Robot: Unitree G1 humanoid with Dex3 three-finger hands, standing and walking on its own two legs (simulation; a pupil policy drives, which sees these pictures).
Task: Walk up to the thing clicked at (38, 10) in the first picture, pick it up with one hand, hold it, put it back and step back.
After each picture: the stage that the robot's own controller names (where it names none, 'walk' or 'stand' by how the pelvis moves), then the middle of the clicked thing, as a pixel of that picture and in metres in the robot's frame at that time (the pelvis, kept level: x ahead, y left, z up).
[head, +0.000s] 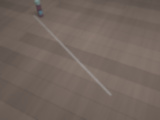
stand; (39, 8) +2.04 +0.66 -0.65
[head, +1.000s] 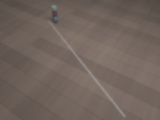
walk; (54, 14) +1.97 +0.34 -0.63
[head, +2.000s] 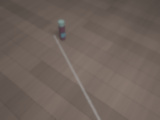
walk; (62, 30) +1.40 +0.23 -0.65
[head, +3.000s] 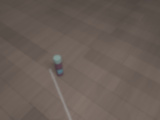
walk; (58, 66) +0.93 +0.24 -0.65
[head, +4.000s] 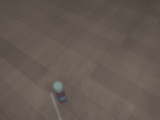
walk; (60, 92) +0.61 +0.24 -0.62
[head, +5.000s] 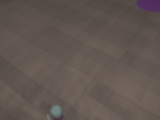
stand; (58, 116) +0.45 +0.22 -0.64
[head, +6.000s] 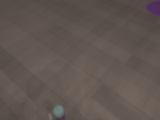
stand; (60, 116) +0.45 +0.20 -0.64
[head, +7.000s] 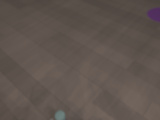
stand; out of the picture +0.45 +0.20 -0.66
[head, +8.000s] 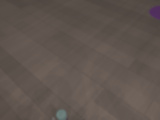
stand; out of the picture +0.45 +0.20 -0.66
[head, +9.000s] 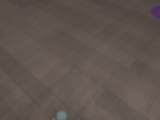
stand; out of the picture +0.44 +0.20 -0.66
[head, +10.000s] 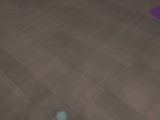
stand; out of the picture +0.44 +0.19 -0.66
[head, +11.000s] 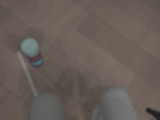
go down; (34, 55) +0.51 +0.20 -0.35
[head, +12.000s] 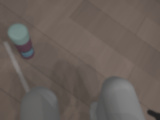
go down; (23, 44) +0.53 +0.22 -0.27
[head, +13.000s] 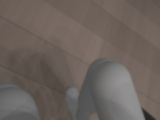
close in; out of the picture +0.52 +0.27 -0.18
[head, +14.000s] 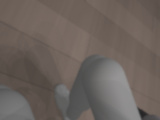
close; out of the picture +0.51 +0.28 -0.17
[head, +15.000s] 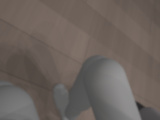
lift; out of the picture +0.46 +0.25 -0.17
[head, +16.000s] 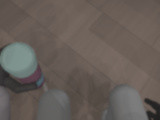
lift; (28, 72) +0.35 +0.19 -0.02
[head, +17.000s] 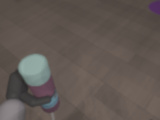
hold; (43, 88) +0.31 +0.15 +0.07
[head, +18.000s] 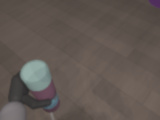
hold; (44, 90) +0.31 +0.15 +0.03
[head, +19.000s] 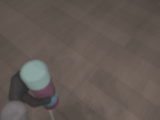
crouch; (43, 89) +0.32 +0.15 +0.00
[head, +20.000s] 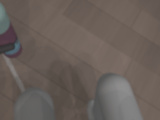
lower; (3, 35) +0.49 +0.19 -0.05
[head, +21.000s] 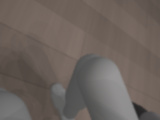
lower; out of the picture +0.47 +0.26 -0.18
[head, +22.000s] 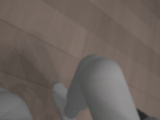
lower; out of the picture +0.48 +0.26 -0.18
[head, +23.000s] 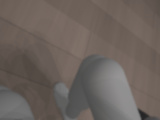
lower; out of the picture +0.47 +0.26 -0.18
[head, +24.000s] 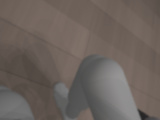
lower; out of the picture +0.47 +0.26 -0.18
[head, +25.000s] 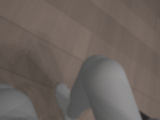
loosen; out of the picture +0.47 +0.24 -0.18
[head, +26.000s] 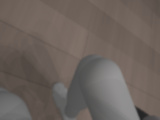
rise; out of the picture +0.46 +0.24 -0.18
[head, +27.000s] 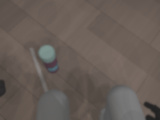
walk; (50, 61) +0.49 +0.17 -0.33
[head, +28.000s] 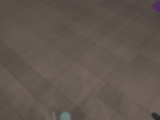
stand; out of the picture +0.41 +0.14 -0.59
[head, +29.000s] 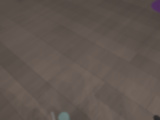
stand; out of the picture +0.41 +0.16 -0.60
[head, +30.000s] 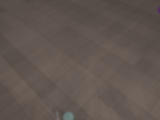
stand; out of the picture +0.41 +0.14 -0.64
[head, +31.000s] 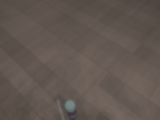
walk; (71, 110) +0.44 +0.13 -0.64
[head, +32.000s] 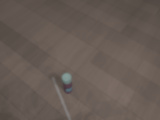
walk; (67, 84) +0.59 +0.13 -0.64
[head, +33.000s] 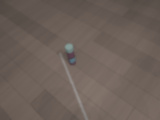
walk; (70, 55) +0.92 +0.20 -0.63
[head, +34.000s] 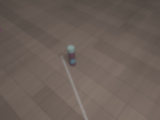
stand; (71, 56) +1.10 +0.15 -0.64
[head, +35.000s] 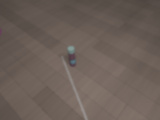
stand; (72, 56) +1.10 +0.15 -0.66
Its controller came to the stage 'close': yes
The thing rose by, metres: 0.68
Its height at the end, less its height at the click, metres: +0.00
